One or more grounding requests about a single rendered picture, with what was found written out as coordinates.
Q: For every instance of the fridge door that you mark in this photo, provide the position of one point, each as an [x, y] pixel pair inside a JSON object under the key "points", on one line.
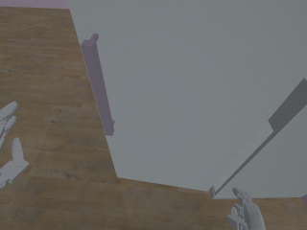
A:
{"points": [[189, 83]]}

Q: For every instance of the handle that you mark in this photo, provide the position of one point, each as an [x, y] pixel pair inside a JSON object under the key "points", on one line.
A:
{"points": [[95, 73]]}

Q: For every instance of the robot left hand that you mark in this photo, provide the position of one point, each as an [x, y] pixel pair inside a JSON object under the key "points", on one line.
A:
{"points": [[15, 167]]}

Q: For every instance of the robot right hand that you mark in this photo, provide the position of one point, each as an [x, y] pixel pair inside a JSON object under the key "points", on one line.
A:
{"points": [[249, 215]]}

